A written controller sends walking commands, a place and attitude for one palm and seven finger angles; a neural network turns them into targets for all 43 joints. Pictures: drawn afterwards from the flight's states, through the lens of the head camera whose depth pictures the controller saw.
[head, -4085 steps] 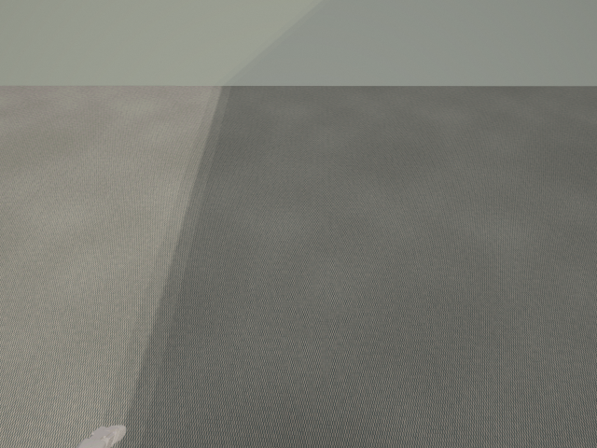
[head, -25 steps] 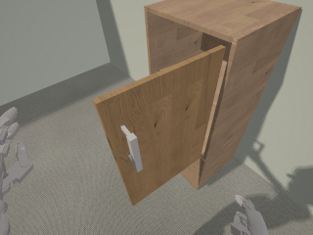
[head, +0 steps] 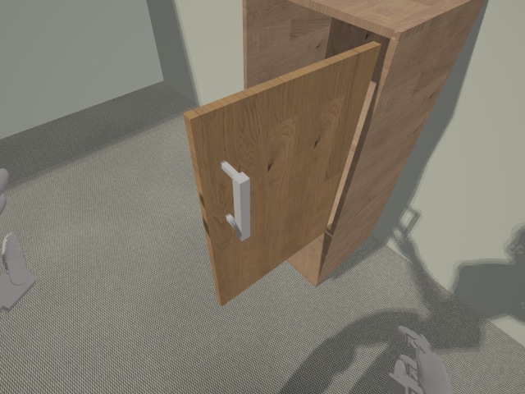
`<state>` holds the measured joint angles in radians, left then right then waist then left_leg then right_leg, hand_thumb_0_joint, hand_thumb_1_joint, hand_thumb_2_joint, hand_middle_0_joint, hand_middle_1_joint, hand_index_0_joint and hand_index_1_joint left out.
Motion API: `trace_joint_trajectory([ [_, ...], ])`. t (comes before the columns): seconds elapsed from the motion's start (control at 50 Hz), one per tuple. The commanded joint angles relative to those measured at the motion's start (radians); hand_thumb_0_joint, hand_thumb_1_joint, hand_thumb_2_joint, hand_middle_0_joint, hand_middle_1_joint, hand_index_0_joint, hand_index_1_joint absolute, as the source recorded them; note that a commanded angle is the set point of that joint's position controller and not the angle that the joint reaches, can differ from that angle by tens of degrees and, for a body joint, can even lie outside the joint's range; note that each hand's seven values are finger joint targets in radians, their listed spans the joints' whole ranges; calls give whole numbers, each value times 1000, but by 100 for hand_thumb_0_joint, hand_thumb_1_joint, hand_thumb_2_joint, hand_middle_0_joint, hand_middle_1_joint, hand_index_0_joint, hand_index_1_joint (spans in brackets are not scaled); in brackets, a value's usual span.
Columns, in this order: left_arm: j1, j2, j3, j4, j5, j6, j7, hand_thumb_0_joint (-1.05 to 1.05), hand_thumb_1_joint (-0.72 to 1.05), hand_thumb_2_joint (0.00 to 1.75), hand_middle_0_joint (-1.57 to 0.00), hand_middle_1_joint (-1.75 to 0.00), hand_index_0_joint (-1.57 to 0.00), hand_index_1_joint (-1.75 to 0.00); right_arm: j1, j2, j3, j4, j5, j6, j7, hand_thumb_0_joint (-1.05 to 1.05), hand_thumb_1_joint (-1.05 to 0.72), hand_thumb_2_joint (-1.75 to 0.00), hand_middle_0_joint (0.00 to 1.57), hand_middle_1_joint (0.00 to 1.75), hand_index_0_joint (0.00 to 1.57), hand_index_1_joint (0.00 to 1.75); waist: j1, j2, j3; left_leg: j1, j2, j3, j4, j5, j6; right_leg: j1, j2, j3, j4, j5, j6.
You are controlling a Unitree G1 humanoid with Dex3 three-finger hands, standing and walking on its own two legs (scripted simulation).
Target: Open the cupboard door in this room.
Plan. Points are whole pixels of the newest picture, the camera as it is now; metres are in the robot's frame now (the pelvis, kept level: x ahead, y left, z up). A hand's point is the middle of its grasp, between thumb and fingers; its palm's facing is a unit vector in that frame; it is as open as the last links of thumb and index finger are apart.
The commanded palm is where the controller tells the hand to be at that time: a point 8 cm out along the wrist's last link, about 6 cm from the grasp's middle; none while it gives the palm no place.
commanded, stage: step back with the hand held close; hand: left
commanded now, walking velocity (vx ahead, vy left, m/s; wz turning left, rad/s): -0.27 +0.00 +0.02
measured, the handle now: (235, 202) +0.40 +0.07 +0.07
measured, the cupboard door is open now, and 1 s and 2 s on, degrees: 86 86 86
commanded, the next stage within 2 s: stop stepping back and stand still in 0.44 s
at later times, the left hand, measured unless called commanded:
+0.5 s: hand out of the picture +0.11 +0.26 +0.17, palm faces +0.38 -0.82 -0.43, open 7.4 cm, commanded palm +0.05 +0.30 +0.19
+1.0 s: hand out of the picture -0.01 +0.28 +0.17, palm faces +0.45 -0.80 -0.39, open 7.4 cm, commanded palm -0.06 +0.31 +0.19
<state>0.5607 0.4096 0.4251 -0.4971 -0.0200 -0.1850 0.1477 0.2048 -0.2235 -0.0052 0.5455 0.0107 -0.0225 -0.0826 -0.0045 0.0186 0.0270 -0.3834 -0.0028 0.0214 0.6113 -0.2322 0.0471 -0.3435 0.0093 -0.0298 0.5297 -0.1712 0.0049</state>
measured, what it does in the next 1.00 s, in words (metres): walks backwards: right foot, then right foot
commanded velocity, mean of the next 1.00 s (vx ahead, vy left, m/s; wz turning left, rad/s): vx -0.07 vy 0.01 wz -0.01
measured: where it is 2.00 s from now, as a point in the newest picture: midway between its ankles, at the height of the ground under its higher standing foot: outside the picture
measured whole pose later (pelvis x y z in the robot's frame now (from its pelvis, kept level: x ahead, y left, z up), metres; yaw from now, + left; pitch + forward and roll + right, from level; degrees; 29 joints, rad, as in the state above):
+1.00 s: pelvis -0.21 +0.02 +0.01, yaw -2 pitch +1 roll +0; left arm 0.52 0.38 0.39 -0.43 -0.01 -0.19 0.15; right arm 0.32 -0.23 -0.01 0.70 -0.02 -0.09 -0.10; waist 0.01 -0.06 -0.10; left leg -0.37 0.05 0.04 0.82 -0.36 0.01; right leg -0.28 -0.02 -0.10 0.49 -0.23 -0.05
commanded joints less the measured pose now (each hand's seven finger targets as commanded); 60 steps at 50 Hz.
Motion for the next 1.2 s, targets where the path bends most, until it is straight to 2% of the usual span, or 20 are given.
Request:
trace_joint_trajectory([
  [0.0, -95, 173, 102, -200, 0, -66, 41, 0, 90, 90, -20, -30, -20, -30, -66, -132, -51, -129, -5, -65, -9, 0, -90, -90, 20, 30, 20, 30, -14, -95, -34, -39, 36, -88, 5, -284, -13, -92, -163, 216, -252, -431, -66],
  [0.08, -119, 212, 120, -265, -4, -80, 59, 0, 90, 90, -20, -30, -20, -30, -69, -133, -39, -107, -11, -78, -17, 0, -90, -90, 20, 30, 20, 30, -24, 0, -73, 107, 49, -111, -46, -221, -16, -202, -139, 114, -185, -386, -49],
  [0.14, -108, 205, 165, -324, 11, -89, 57, 0, 90, 90, -20, -30, -20, -30, -92, -146, -46, -138, -21, -102, -23, 0, -90, -90, 20, 30, 20, 30, 6, 362, -110, -370, 316, -481, -552, -630, 101, 248, 79, 18, 469, -226, 22],
  [0.22, -73, 213, 183, -263, 1, -92, 56, 0, 90, 90, -20, -30, -20, -30, -94, -107, -61, -91, -27, -136, 4, 0, -90, -90, 20, 30, 20, 30, 11, 144, -122, -166, 290, -355, -443, -352, 103, 65, 64, 79, 646, -298, 4],
  [0.38, -48, 160, 83, -252, -53, -73, 29, 0, 90, 90, -20, -30, -20, -30, -66, -100, -44, -15, -33, -144, 33, 0, -90, -90, 20, 30, 20, 30, 1, 252, -222, 190, 189, -186, -492, -85, -50, 144, 92, -42, -33, -377, -40],
  [0.44, -95, 239, 130, -296, -62, -105, 15, 0, 90, 90, -20, -30, -20, -30, -68, -84, -37, -8, -29, -114, 37, 0, -90, -90, 20, 30, 20, 30, 6, 44, -246, 333, 132, -67, -203, 180, -88, 72, -58, 98, -336, -152, -88],
  [0.48, -108, 331, 214, -334, -73, -124, 25, 0, 90, 90, -20, -30, -20, -30, -134, -63, -17, -22, -21, -102, 21, 0, -90, -90, 20, 30, 20, 30, 29, -113, -217, 219, 40, -30, 104, -50, -75, -8, -269, 203, -314, 228, -115],
  [0.54, -80, 277, 188, -291, -56, -103, 0, 0, 90, 90, -20, -30, -20, -30, -147, -80, -24, -60, -3, -123, 0, 0, -90, -90, 20, 30, 20, 30, 5, -218, -206, 125, -2, 1, 83, 22, -60, 135, -194, 41, -98, 583, -67],
  [0.6, 4, 238, 185, -293, -74, -43, -9, 0, 90, 90, -20, -30, -20, -30, -119, -104, -26, -73, -5, -119, -5, 0, -90, -90, 20, 30, 20, 30, -4, 264, -302, 444, 135, -224, -194, 677, 66, 11, 64, -43, 261, -44, 31],
  [0.62, -47, 240, 178, -279, -75, -53, -7, 0, 90, 90, -20, -30, -20, -30, -106, -105, -24, -59, -12, -139, 4, 0, -90, -90, 20, 30, 20, 30, -2, 287, -250, 349, 225, -354, -320, 432, 100, 13, 85, 36, 348, -419, 15],
  [0.66, -59, 244, 197, -169, -65, -49, 14, 0, 90, 90, -20, -30, -20, -30, -108, -108, -20, -44, -15, -157, 4, 0, -90, -90, 20, 30, 20, 30, 14, 214, -109, -1, 239, -381, -529, -355, 60, 156, 63, 40, 302, -463, -18],
  [0.72, 26, 200, 166, -135, -57, -26, 12, 0, 90, 90, -20, -30, -20, -30, -111, -99, -27, -73, -16, -129, 5, 0, -90, -90, 20, 30, 20, 30, 16, 209, -84, -208, 114, -157, -500, -417, -85, 390, 99, -85, 22, -385, -48],
  [0.74, 60, 199, 155, -134, -49, -23, 6, 0, 90, 90, -20, -30, -20, -30, -108, -93, -32, -81, -8, -114, 9, 0, -90, -90, 20, 30, 20, 30, 14, 94, -74, -210, 29, -44, -264, -369, -96, 326, 12, -3, -125, -408, -78],
  [0.78, 18, 208, 138, -237, -45, -22, 0, 0, 90, 90, -20, -30, -20, -30, -120, -114, -60, -76, -9, -78, 13, 0, -90, -90, 20, 30, 20, 30, 14, -253, -7, -51, -96, -42, 600, -203, -104, -311, -411, 536, -498, -677, -194],
  [0.88, -199, 203, 84, -150, -4, -53, 7, 0, 90, 90, -20, -30, -20, -30, -101, -95, -25, -40, -21, -104, -11, 0, -90, -90, 20, 30, 20, 30, -39, -111, 44, -86, 63, -4, 421, -77, -70, -217, -224, 154, -363, -531, -101],
  [0.98, -234, 180, 71, -148, 17, -72, 51, 0, 90, 90, -20, -30, -20, -30, -53, -100, -32, -14, -30, -179, -50, 0, -90, -90, 20, 30, 20, 30, -2, -41, -64, 167, 12, 80, -178, -163, -8, 39, -201, 139, -225, -410, -107],
  [1.0, -222, 161, 61, -188, 9, -80, 50, 0, 90, 90, -20, -30, -20, -30, -28, -108, -33, -27, -33, -183, -49, 0, -90, -90, 20, 30, 20, 30, -13, 74, -87, 215, 25, 45, -276, -195, -4, 57, -152, 101, -106, -372, -82],
  [1.04, -207, 186, 92, -286, 14, -101, 53, 0, 90, 90, -20, -30, -20, -30, -24, -128, -43, -60, -27, -182, -25, 0, -90, -90, 20, 30, 20, 30, -2, 366, -70, 306, 306, -366, -358, -111, 99, -175, -9, -48, 254, -335, -11],
  [1.08, -132, 279, 186, -261, 6, -111, 40, 0, 90, 90, -20, -30, -20, -30, -16, -93, -41, -12, -42, -190, -12, 0, -90, -90, 20, 30, 20, 30, -16, 264, -91, 329, 341, -379, -350, 131, 137, -240, -18, -20, 407, -325, -2],
  [1.18, 10, 162, 126, -197, -7, -81, 24, 0, 90, 90, -20, -30, -20, -30, -39, -111, -45, -25, -14, -179, 18, 0, -90, -90, 20, 30, 20, 30, -11, 231, -40, 151, 213, -73, -247, 196, 72, 24, 17, -112, 129, -161, 6],
])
